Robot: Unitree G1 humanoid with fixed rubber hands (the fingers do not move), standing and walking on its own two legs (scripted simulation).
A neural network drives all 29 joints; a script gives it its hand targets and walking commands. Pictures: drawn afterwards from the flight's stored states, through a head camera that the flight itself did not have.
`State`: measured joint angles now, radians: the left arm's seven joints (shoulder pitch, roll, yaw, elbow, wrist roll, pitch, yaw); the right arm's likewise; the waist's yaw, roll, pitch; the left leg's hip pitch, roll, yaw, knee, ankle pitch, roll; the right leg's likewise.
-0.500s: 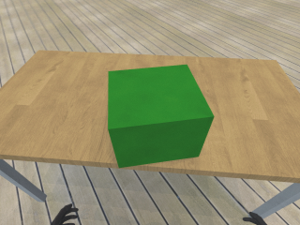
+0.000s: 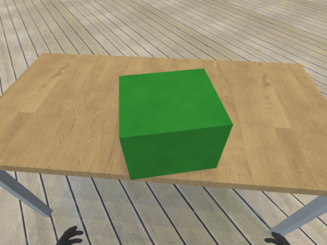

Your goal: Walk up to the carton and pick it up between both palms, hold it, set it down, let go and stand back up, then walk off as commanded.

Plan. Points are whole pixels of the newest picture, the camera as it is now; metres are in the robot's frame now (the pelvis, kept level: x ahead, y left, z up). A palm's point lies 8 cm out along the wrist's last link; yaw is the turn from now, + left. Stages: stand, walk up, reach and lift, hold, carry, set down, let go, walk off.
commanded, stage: walk up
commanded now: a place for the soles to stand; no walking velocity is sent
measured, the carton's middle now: (168, 122) +0.46 +0.00 +0.02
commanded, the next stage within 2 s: reach and lift in 1.88 s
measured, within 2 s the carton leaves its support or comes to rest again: neither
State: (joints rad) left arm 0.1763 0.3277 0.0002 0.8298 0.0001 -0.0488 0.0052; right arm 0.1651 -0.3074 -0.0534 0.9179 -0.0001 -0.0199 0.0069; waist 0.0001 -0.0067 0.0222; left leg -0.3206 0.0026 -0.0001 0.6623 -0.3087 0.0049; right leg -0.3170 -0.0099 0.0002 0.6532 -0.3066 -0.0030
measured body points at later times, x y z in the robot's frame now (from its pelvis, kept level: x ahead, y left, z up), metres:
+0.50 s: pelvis +0.02 +0.00 +0.00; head +0.03 +0.01 +0.45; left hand +0.13 +0.29 -0.11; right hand +0.14 -0.30 -0.10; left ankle +0.03 +0.12 -0.72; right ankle +0.03 -0.13 -0.72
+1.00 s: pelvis +0.01 -0.01 +0.00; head +0.02 +0.00 +0.45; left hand +0.09 +0.30 -0.11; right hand +0.13 -0.32 -0.10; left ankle +0.04 +0.12 -0.72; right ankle +0.05 -0.12 -0.72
